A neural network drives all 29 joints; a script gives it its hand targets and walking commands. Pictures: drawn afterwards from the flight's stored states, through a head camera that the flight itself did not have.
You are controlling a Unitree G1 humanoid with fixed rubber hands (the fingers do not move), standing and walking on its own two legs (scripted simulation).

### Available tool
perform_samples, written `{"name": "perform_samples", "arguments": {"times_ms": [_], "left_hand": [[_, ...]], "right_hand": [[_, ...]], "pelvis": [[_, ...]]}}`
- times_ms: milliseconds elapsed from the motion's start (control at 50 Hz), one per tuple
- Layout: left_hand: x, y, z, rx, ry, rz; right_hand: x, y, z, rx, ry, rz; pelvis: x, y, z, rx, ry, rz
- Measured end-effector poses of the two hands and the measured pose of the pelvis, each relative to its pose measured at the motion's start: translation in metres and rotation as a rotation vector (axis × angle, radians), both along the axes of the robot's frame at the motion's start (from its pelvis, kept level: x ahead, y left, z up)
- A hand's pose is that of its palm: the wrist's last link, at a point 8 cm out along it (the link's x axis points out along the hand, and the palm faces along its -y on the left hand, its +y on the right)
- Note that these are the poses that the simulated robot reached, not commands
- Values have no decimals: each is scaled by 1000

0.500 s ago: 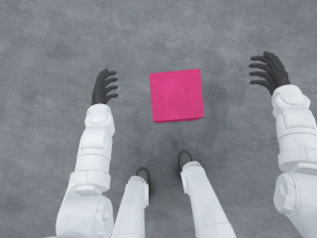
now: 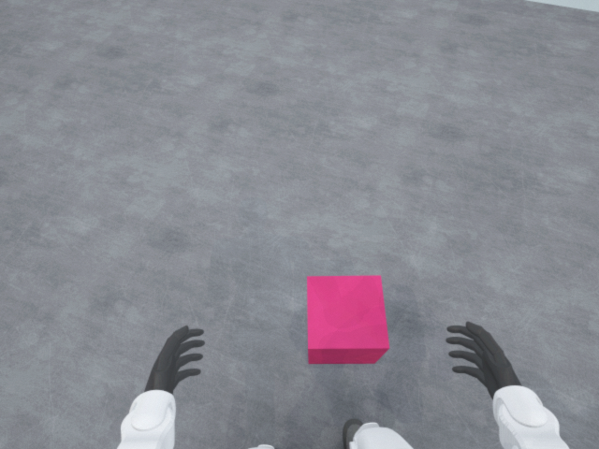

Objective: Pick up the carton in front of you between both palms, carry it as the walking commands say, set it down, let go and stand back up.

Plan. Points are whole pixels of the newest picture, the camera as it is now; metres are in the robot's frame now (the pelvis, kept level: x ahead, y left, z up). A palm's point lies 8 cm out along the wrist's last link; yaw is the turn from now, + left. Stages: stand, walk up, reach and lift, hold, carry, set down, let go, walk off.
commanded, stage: let go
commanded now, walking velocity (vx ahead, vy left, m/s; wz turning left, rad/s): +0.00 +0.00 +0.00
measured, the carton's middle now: (342, 322) +0.43 -0.10 -0.64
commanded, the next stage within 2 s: stand in 0.56 s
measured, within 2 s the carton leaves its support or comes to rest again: neither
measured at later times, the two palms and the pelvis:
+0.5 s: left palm (127, 405) +0.19 +0.25 -0.05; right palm (488, 389) +0.19 -0.21 -0.06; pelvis +0.03 +0.02 +0.01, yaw +0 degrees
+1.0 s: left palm (155, 409) +0.19 +0.24 -0.13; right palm out of the picture +0.11 -0.28 -0.10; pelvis +0.06 +0.00 -0.02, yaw -8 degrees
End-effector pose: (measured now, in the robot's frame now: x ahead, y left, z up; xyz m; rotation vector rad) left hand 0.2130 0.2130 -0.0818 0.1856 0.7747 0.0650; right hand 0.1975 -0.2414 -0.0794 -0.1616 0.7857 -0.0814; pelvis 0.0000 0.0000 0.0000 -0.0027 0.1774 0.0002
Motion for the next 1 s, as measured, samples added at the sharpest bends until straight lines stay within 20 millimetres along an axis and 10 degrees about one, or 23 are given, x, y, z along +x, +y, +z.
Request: {"name": "perform_samples", "arguments": {"times_ms": [220,520,760,1000], "left_hand": [[-27,35,25,1,2,10],[-25,33,27,-4,15,12],[-58,47,-23,95,177,-15],[-26,25,-45,88,214,-84]], "right_hand": [[-18,26,21,-1,5,12],[-11,25,22,-8,21,14],[-46,-30,7,-181,39,-127],[-85,-35,-20,-159,159,-250]], "pelvis": [[22,16,11,-18,-179,-1],[25,16,11,-20,-234,1],[43,8,-3,-26,-115,-72],[59,1,-16,-18,-94,-129]]}}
